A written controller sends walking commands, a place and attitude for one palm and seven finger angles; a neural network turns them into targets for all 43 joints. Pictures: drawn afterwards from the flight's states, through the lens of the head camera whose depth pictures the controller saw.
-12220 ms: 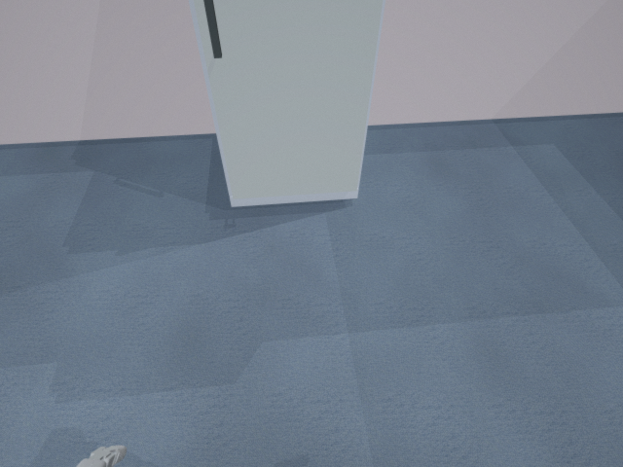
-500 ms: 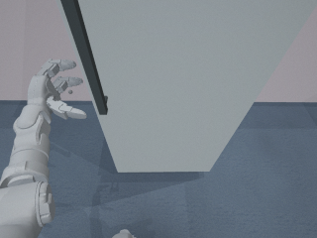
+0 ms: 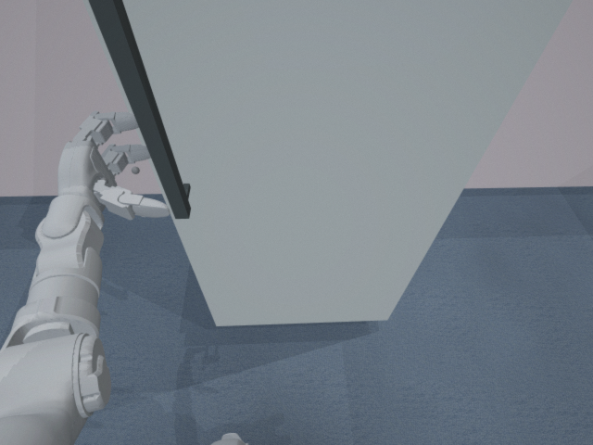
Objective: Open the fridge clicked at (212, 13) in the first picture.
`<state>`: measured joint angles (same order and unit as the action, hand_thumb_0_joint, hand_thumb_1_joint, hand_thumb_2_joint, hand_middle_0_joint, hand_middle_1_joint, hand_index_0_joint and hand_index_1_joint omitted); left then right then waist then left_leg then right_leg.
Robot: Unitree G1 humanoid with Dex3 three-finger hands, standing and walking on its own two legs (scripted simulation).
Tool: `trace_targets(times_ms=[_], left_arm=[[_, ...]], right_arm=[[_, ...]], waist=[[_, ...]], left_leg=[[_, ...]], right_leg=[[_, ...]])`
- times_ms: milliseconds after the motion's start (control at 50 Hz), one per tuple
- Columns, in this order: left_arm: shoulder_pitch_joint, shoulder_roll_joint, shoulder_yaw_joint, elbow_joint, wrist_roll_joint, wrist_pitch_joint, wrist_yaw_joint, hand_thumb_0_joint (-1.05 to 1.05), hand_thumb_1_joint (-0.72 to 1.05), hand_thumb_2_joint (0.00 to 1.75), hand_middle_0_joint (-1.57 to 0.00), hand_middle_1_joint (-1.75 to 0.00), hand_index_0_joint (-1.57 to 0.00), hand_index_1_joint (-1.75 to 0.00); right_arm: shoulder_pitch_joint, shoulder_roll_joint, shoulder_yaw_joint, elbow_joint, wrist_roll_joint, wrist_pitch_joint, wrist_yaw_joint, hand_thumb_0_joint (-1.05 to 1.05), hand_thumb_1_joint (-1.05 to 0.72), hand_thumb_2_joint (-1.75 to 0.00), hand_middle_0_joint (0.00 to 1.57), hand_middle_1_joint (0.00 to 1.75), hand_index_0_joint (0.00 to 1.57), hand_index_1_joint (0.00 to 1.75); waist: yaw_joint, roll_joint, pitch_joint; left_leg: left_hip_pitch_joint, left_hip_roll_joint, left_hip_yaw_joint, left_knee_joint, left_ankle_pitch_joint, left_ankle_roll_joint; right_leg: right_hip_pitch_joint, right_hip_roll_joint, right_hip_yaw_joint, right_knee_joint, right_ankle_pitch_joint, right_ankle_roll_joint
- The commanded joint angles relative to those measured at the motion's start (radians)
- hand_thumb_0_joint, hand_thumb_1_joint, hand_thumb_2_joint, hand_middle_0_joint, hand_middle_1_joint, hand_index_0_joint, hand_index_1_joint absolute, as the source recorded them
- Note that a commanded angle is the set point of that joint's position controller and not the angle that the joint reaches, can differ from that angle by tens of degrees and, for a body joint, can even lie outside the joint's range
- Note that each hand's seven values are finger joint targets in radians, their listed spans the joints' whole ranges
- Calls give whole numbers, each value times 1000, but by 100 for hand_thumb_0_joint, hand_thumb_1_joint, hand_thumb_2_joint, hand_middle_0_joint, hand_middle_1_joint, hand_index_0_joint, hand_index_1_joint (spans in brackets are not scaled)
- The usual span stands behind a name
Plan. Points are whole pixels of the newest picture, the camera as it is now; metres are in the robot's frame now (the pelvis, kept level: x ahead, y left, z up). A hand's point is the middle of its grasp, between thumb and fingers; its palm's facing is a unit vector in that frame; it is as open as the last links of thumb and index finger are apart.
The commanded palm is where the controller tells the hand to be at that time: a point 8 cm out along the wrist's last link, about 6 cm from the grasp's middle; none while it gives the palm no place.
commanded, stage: feel for the door with the fingertips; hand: left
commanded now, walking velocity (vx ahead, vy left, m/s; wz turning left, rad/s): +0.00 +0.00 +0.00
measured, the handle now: (146, 90) +0.50 +0.19 +0.21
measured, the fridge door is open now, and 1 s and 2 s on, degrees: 0 0 0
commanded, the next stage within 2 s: slide the fingers in behind the handle in 0.22 s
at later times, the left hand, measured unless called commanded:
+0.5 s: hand (140, 164) +0.46 +0.21 +0.13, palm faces +0.04 -1.00 +0.01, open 13.9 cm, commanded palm +0.43 +0.26 +0.12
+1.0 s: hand (147, 170) +0.45 +0.20 +0.12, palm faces +0.03 -1.00 +0.02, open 14.0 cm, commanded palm +0.42 +0.24 +0.12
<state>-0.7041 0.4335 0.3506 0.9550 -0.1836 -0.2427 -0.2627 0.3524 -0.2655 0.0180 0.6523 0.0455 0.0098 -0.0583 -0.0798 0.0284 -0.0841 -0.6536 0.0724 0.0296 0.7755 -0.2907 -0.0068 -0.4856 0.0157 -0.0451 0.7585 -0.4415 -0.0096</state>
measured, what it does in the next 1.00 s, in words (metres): stands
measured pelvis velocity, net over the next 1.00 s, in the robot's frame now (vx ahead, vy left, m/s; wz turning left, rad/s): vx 0.00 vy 0.01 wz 0.00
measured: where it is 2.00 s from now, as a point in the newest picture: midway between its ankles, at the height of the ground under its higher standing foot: outside the picture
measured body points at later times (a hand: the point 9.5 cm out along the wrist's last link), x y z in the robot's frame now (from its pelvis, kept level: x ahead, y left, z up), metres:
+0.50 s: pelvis +0.00 +0.00 +0.00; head +0.05 +0.01 +0.44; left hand +0.45 +0.26 +0.13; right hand +0.04 -0.26 -0.12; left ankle +0.05 +0.13 -0.71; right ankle -0.04 -0.11 -0.71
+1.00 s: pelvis +0.00 +0.01 +0.00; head +0.05 +0.01 +0.45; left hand +0.44 +0.25 +0.13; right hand +0.07 -0.26 -0.11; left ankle +0.05 +0.13 -0.71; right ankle -0.04 -0.11 -0.71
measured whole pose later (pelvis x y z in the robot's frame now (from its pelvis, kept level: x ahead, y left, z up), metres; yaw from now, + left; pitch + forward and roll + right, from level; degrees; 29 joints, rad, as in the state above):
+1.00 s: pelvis +0.00 +0.01 +0.00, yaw +0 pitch +10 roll -2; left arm -0.72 0.39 0.30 0.93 -0.18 -0.24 -0.22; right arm 0.33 -0.27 0.01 0.65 0.04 0.00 -0.05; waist -0.08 0.02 -0.08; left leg -0.67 0.07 0.02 0.79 -0.30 0.00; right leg -0.50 0.01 -0.05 0.77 -0.45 0.00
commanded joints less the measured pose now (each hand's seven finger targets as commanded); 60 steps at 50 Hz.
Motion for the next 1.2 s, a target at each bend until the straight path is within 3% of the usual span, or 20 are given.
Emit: trace_targets(times_ms=[0,80,120,220,260,280,300,400,460,480,520,560,620,660,740,820,1020,1120,1160,1180], left_arm=[[-477,250,16,-189,-21,-73,-23,0,-50,30,-30,-120,-30,-120],[-512,270,27,-171,-17,-78,-24,0,-50,30,-30,-120,-30,-120],[-540,225,-8,-172,-18,-80,-24,0,-50,30,-30,-120,-30,-120],[-538,272,34,-136,-2,-81,0,0,-50,30,-30,-120,-30,-120],[-580,241,8,-158,-2,-89,1,0,-50,30,-30,-120,-30,-120],[-560,268,30,-139,3,-88,3,0,-50,30,-30,-120,-30,-120],[-587,254,10,-137,2,-86,4,0,-50,30,-30,-120,-30,-120],[-504,265,37,-158,-1,-93,0,0,-50,30,-30,-120,-30,-120],[-510,212,1,-190,-12,-93,-1,0,-50,30,-30,-120,-30,-120],[-469,244,30,-179,-10,-89,2,0,-50,30,-30,-120,-30,-120],[-489,249,28,-174,-8,-77,7,0,-50,30,-30,-120,-30,-120],[-472,285,62,-192,-9,-81,13,0,-50,30,-30,-120,-30,-120],[-468,243,29,-226,-7,-82,14,0,-50,30,-30,-120,-30,-120],[-409,257,51,-240,-15,-82,14,0,-50,30,-30,-120,-30,-120],[-448,204,-4,-236,-19,-64,8,0,-50,30,-30,-120,-30,-120],[-489,186,-18,-260,-20,-63,20,0,-50,30,-30,-120,-30,-120],[-464,124,-49,-284,-7,-67,56,0,-50,30,-30,-120,-30,-120],[-414,154,-13,-260,-3,-44,79,0,-50,30,-30,-120,-30,-120],[-418,182,12,-275,2,-49,90,0,-50,30,-30,-120,-30,-120],[-426,176,2,-297,7,-54,90,0,-50,30,-30,-120,-30,-120]], right_arm=[[45,-160,-60,-85,4,-27,-19,0,-90,-90,20,30,20,30],[55,-164,-63,-79,3,-25,-19,0,-90,-90,20,30,20,30],[55,-161,-63,-77,2,-27,-17,0,-90,-90,20,30,20,30],[72,-167,-65,-72,-3,-22,-13,0,-90,-90,20,30,20,30],[75,-162,-66,-71,-6,-23,-11,0,-90,-90,20,30,20,30],[76,-167,-67,-69,-5,-21,-12,0,-90,-90,20,30,20,30],[74,-167,-65,-67,-4,-21,-11,0,-90,-90,20,30,20,30],[72,-165,-66,-78,-6,-19,-6,0,-90,-90,20,30,20,30],[65,-157,-65,-88,-4,-20,-5,0,-90,-90,20,30,20,30],[63,-163,-67,-89,-2,-18,-5,0,-90,-90,20,30,20,30],[62,-162,-64,-88,-1,-16,-8,0,-90,-90,20,30,20,30],[62,-164,-63,-93,-4,-17,-11,0,-90,-90,20,30,20,30],[51,-155,-62,-102,-1,-20,-8,0,-90,-90,20,30,20,30],[51,-158,-63,-108,-3,-22,-7,0,-90,-90,20,30,20,30],[37,-155,-62,-103,5,-23,-8,0,-90,-90,20,30,20,30],[37,-155,-63,-94,4,-30,-11,0,-90,-90,20,30,20,30],[35,-150,-67,-95,-4,-39,5,0,-90,-90,20,30,20,30],[27,-150,-64,-104,-2,-30,8,0,-90,-90,20,30,20,30],[31,-151,-64,-107,-6,-28,5,0,-90,-90,20,30,20,30],[24,-147,-63,-111,-5,-29,6,0,-90,-90,20,30,20,30]], waist=[[-21,20,-318],[-21,39,-337],[-31,52,-337],[-22,57,-352],[-39,41,-353],[-27,46,-365],[-44,51,-343],[-12,61,-379],[-23,43,-344],[-6,48,-354],[-17,34,-329],[-4,26,-334],[-7,54,-351],[7,40,-357],[-17,39,-299],[-24,39,-317],[-8,75,-378],[-2,-6,-316],[3,-18,-317],[6,14,-344]], left_leg=[[349,-54,-35,-41,199,51],[362,-52,-43,-37,192,50],[379,-51,-47,-33,192,47],[374,-48,-50,-28,213,45],[379,-49,-52,-20,217,50],[378,-47,-53,-23,210,46],[378,-46,-54,-25,195,47],[387,-46,-54,-25,222,43],[385,-47,-53,-27,211,48],[380,-46,-50,-32,212,44],[364,-45,-48,-39,188,46],[350,-48,-43,-36,190,49],[376,-47,-42,-39,201,45],[372,-49,-40,-38,211,47],[363,-47,-43,-48,169,44],[391,-46,-52,-47,178,43],[450,-44,-62,-36,252,34],[368,-50,-43,-46,212,41],[352,-54,-39,-43,209,46],[369,-55,-35,-45,223,44]], right_leg=[[-57,29,27,-124,377,10],[-82,29,25,-120,347,8],[-105,31,19,-118,336,7],[-106,32,17,-107,342,5],[-109,35,14,-106,345,6],[-113,35,15,-105,336,6],[-130,35,16,-111,322,8],[-99,38,10,-99,339,1],[-106,41,5,-106,331,1],[-97,40,8,-105,336,1],[-103,39,9,-111,319,5],[-73,38,13,-111,328,3],[-80,38,13,-108,339,4],[-54,41,12,-110,348,1],[-92,38,10,-122,315,4],[-103,37,7,-121,309,3],[-107,39,-3,-99,346,-4],[-65,37,5,-113,362,5],[-41,36,10,-114,368,4],[-37,33,13,-109,388,5]])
